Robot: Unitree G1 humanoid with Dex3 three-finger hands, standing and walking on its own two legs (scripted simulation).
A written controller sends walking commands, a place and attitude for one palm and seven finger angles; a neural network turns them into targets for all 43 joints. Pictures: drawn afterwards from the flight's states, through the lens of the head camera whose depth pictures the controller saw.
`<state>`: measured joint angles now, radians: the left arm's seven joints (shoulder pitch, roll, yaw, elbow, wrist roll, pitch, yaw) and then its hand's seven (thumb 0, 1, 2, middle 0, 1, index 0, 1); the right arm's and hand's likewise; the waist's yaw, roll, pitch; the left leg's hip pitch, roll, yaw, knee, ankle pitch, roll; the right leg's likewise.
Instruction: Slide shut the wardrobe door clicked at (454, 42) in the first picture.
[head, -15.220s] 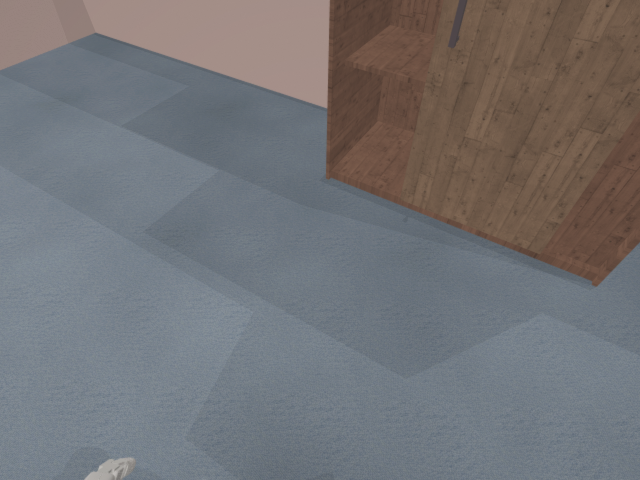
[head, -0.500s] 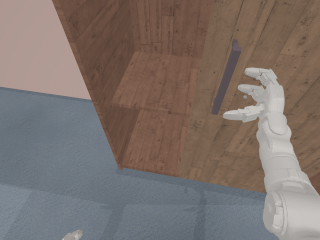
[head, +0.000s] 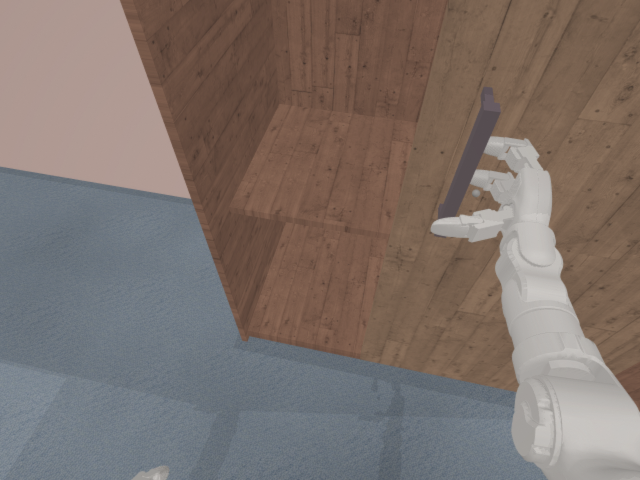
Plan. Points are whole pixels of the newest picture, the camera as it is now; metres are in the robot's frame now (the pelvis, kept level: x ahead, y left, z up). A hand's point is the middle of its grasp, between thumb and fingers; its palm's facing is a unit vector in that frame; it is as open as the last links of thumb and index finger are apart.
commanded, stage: slide the fingers in behind the handle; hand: right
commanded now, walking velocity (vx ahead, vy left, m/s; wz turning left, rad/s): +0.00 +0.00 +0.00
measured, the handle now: (461, 170) +0.51 -0.11 +0.11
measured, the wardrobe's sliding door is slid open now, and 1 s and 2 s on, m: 0.37 0.37 0.37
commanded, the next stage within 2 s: grip the handle and tug to test in 1.88 s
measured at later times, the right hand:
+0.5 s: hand (474, 200) +0.45 -0.12 +0.12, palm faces +0.07 +1.00 +0.00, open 14.0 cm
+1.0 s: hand (452, 195) +0.45 -0.09 +0.12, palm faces +0.06 +1.00 +0.00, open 14.0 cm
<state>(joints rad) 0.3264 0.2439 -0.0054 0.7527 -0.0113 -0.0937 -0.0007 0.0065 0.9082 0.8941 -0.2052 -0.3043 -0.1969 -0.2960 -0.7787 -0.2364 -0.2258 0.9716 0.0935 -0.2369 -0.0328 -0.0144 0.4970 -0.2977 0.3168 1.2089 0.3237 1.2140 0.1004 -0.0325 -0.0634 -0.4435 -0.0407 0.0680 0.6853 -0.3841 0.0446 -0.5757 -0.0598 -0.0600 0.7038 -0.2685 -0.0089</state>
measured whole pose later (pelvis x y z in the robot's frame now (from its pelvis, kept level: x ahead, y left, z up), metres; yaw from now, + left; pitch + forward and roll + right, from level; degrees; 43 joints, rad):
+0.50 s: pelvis +0.00 +0.00 +0.00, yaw +0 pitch +7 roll +1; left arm 0.33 0.25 0.01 0.75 -0.02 -0.09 0.00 0.01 0.91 0.89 -0.20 -0.30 -0.20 -0.30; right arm -0.73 -0.21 -0.19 0.92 0.12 -0.25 -0.04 -0.01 0.50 -0.30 0.30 1.20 0.30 1.20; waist 0.09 -0.04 -0.06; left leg -0.43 -0.04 0.07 0.68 -0.38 0.05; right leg -0.56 -0.06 -0.05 0.70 -0.26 -0.01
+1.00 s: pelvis -0.01 +0.00 +0.00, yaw -1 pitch +7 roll +1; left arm 0.31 0.24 0.00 0.76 -0.01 -0.10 -0.01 0.01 0.91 0.89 -0.20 -0.30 -0.20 -0.30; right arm -0.81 -0.16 -0.14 0.99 0.10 -0.25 -0.10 -0.01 0.50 -0.30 0.29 1.20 0.29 1.20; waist 0.09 -0.04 -0.06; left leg -0.44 -0.03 0.08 0.69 -0.38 0.04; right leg -0.58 -0.05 -0.05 0.70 -0.26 -0.01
